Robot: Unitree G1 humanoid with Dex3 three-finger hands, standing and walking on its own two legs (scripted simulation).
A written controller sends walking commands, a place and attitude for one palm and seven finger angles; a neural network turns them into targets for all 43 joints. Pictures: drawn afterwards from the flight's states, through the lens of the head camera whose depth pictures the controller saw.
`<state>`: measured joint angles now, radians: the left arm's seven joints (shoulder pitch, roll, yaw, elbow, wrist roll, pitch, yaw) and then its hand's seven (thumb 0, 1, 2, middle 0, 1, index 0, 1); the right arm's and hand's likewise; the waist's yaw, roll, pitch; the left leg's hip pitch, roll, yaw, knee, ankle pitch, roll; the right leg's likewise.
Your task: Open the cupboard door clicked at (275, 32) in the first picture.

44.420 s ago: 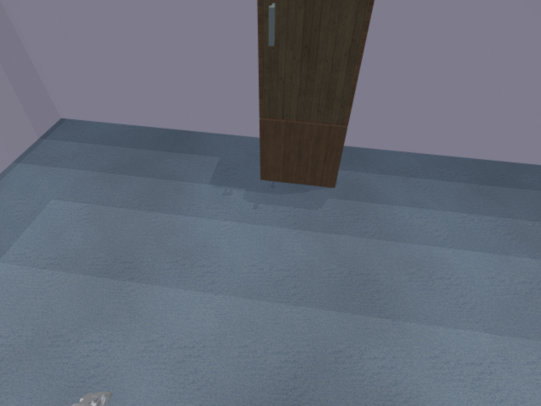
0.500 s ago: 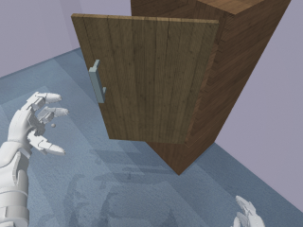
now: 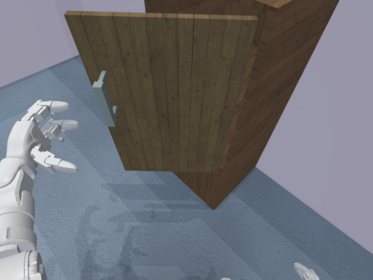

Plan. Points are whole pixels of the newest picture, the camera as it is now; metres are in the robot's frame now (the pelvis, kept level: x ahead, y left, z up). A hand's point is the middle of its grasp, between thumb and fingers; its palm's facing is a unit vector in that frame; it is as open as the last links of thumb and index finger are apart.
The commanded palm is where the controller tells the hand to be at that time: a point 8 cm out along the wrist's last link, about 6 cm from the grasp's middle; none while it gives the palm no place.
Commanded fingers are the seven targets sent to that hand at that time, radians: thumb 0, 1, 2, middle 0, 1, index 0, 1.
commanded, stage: move the hooked fingers beside the handle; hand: left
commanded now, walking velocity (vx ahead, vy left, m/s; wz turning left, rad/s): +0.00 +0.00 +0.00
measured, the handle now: (107, 99) +0.51 +0.21 +0.08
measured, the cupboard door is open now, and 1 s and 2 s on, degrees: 44 44 44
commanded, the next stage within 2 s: slide the fingers in behind the handle in 1.80 s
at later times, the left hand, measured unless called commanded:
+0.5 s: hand (65, 121) +0.43 +0.28 +0.10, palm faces +0.00 -1.00 +0.02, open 14.0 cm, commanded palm +0.40 +0.34 +0.09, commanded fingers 0.00 -0.50 0.30 -0.30 -1.20 -0.30 -1.20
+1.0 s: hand (69, 110) +0.46 +0.28 +0.10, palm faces -0.03 -1.00 +0.00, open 14.0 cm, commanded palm +0.43 +0.33 +0.09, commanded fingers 0.00 -0.50 0.30 -0.30 -1.20 -0.30 -1.20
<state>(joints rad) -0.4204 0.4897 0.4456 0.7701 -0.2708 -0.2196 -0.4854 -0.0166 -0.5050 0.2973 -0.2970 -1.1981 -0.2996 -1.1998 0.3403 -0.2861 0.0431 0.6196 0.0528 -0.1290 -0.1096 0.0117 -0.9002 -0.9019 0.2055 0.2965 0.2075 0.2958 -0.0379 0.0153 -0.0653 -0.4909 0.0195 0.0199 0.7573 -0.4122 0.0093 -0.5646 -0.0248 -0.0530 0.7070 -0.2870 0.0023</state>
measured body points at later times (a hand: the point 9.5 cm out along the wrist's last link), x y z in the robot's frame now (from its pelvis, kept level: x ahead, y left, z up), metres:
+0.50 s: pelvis +0.00 +0.01 -0.01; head +0.08 +0.02 +0.43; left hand +0.42 +0.34 +0.10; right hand +0.06 -0.27 -0.11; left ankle -0.02 +0.11 -0.71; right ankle +0.04 -0.12 -0.71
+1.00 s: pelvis +0.01 +0.02 -0.01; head +0.10 +0.03 +0.43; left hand +0.45 +0.34 +0.10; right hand +0.02 -0.26 -0.12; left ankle -0.02 +0.11 -0.71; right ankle +0.04 -0.12 -0.71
